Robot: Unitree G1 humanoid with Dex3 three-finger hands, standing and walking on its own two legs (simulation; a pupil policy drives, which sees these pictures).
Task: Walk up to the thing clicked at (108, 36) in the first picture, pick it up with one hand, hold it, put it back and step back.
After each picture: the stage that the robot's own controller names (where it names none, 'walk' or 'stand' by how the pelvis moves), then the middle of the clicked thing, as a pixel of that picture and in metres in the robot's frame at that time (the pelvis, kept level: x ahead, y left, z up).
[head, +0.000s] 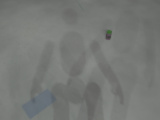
stand; (108, 35) +1.59 -0.36 -0.72
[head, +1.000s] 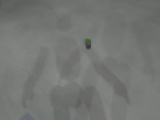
walk; (88, 44) +1.49 +0.04 -0.70
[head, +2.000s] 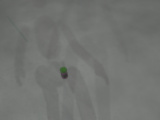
walk; (64, 72) +0.96 +0.24 -0.71
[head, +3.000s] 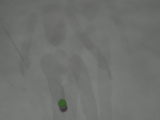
walk; (62, 105) +0.60 +0.22 -0.71
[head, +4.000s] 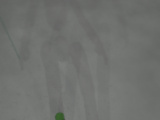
stand; (60, 119) +0.43 +0.16 -0.70
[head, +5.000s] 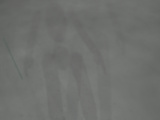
stand; out of the picture +0.37 +0.15 -0.72
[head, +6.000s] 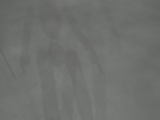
stand; out of the picture +0.36 +0.17 -0.72
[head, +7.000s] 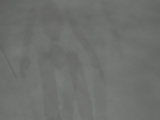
stand; out of the picture +0.38 +0.17 -0.72
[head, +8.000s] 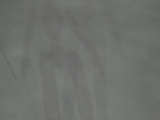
stand; out of the picture +0.36 +0.18 -0.73
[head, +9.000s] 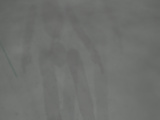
go down; out of the picture +0.36 +0.17 -0.72
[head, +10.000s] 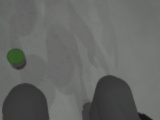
go down; (17, 59) +0.45 +0.20 -0.30
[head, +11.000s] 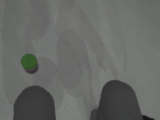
approach; (30, 64) +0.45 +0.19 -0.31
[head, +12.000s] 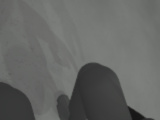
close in; out of the picture +0.44 +0.23 -0.23
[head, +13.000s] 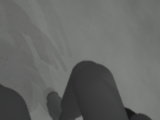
close; out of the picture +0.43 +0.25 -0.23
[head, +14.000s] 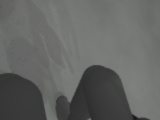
lift; out of the picture +0.38 +0.22 -0.20
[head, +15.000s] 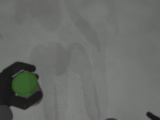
lift; (29, 90) +0.32 +0.17 +0.01
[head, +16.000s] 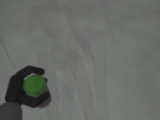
hold; (38, 92) +0.32 +0.16 +0.02
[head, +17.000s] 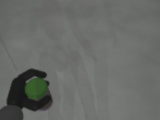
hold; (40, 95) +0.32 +0.16 +0.02
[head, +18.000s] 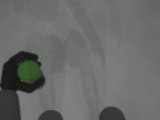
crouch; (33, 76) +0.38 +0.17 -0.06
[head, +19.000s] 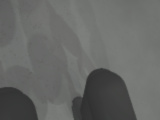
lower; out of the picture +0.46 +0.24 -0.16
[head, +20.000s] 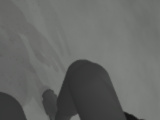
lower; out of the picture +0.44 +0.26 -0.24
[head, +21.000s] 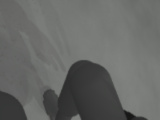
lower; out of the picture +0.44 +0.26 -0.24
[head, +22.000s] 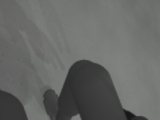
lower; out of the picture +0.45 +0.26 -0.24
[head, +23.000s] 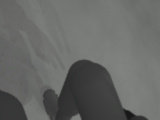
rest; out of the picture +0.45 +0.26 -0.24
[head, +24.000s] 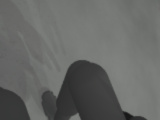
open; out of the picture +0.44 +0.23 -0.24
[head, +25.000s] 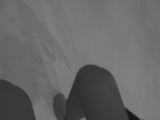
stand; out of the picture +0.44 +0.22 -0.25
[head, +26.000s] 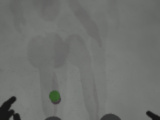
stand; (55, 97) +0.41 +0.14 -0.54
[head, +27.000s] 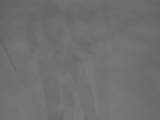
stand; out of the picture +0.38 +0.13 -0.66
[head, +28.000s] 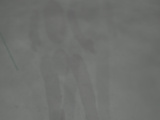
stand; out of the picture +0.39 +0.14 -0.66
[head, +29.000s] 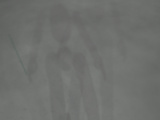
stand; out of the picture +0.40 +0.12 -0.72
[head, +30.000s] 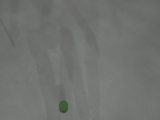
walk; (63, 107) +0.44 +0.07 -0.71
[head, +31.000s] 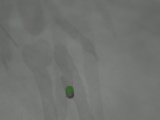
walk; (69, 92) +0.60 +0.11 -0.69
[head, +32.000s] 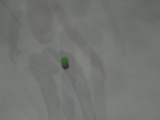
walk; (65, 63) +0.89 +0.17 -0.69
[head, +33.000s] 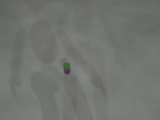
stand; (67, 68) +1.04 +0.17 -0.71
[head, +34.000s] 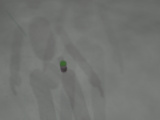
stand; (63, 66) +1.05 +0.19 -0.72
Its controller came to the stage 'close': yes
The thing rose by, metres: 0.72
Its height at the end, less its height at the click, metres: +0.00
